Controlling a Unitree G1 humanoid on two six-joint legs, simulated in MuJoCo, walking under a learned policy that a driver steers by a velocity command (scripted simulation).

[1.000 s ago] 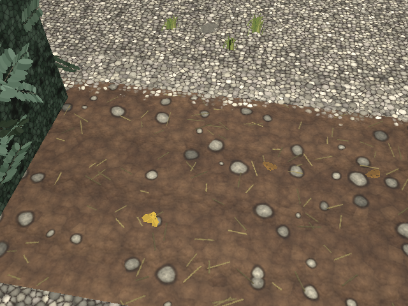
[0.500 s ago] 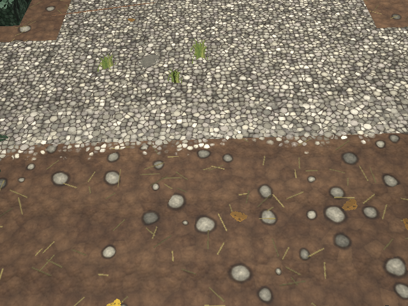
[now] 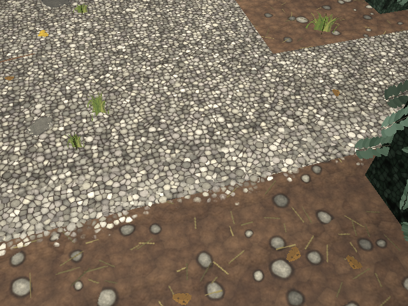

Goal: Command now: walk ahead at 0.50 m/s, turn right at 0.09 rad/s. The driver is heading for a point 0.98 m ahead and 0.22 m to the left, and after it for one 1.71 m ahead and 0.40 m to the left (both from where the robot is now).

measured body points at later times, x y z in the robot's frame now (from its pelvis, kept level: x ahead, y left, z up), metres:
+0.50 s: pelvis +0.25 -0.04 +0.00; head +0.27 -0.05 +0.45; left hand +0.22 +0.22 -0.13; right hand +0.41 -0.29 -0.12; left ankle +0.40 +0.10 -0.69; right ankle +0.18 -0.11 -0.75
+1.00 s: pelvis +0.52 +0.01 +0.00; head +0.54 +0.02 +0.45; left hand +0.64 +0.26 -0.13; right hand +0.49 -0.25 -0.14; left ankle +0.48 +0.07 -0.75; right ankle +0.64 -0.15 -0.68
